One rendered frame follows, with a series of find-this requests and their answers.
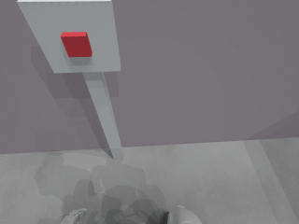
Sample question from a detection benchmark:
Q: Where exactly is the robot right thigh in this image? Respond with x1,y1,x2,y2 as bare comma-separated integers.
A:
167,208,202,224

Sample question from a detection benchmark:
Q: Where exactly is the panel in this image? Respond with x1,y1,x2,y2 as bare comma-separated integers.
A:
17,0,122,160

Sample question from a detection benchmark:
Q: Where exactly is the robot left hand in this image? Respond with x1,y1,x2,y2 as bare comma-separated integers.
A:
61,208,87,224

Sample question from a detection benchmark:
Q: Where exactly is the button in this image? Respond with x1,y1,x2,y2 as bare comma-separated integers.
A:
61,32,93,58

